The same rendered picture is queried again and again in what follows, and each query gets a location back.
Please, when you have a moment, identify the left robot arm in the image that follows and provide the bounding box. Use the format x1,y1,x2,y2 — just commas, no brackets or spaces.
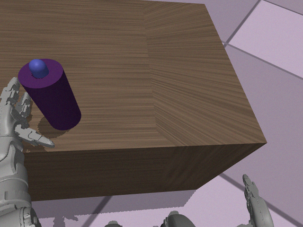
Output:
0,136,42,227

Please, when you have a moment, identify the right robot hand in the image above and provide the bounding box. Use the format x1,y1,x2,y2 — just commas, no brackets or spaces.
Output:
237,174,274,227

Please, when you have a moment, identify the left robot hand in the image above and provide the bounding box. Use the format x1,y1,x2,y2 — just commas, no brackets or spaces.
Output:
0,77,55,148

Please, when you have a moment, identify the bottle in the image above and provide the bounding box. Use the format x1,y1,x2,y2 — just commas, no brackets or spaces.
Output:
18,59,81,131

